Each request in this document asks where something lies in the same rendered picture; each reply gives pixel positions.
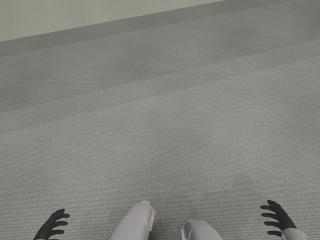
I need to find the robot left hand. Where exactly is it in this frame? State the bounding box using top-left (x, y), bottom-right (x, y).
top-left (33, 208), bottom-right (70, 240)

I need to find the robot right thigh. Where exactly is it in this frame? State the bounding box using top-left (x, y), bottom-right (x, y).
top-left (180, 220), bottom-right (223, 240)

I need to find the robot right forearm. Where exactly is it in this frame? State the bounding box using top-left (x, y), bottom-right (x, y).
top-left (281, 228), bottom-right (310, 240)

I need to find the robot right hand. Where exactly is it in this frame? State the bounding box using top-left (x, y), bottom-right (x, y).
top-left (260, 199), bottom-right (297, 237)

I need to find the robot left thigh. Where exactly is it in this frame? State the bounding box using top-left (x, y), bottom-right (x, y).
top-left (108, 202), bottom-right (156, 240)

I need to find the robot thigh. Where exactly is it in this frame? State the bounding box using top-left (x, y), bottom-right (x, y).
top-left (108, 202), bottom-right (156, 240)
top-left (180, 220), bottom-right (223, 240)

